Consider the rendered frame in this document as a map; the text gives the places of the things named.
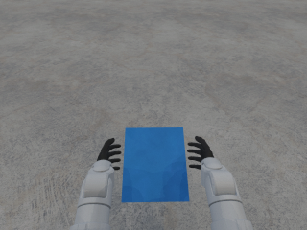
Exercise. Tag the robot left forearm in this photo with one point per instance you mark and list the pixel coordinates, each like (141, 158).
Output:
(93, 209)

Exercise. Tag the robot right hand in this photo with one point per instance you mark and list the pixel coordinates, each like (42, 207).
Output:
(204, 151)

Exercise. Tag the carton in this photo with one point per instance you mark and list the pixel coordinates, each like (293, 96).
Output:
(154, 167)

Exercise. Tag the robot left hand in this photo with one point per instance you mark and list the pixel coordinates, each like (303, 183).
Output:
(105, 154)

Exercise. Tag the robot right forearm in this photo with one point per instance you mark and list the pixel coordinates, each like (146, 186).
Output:
(223, 197)

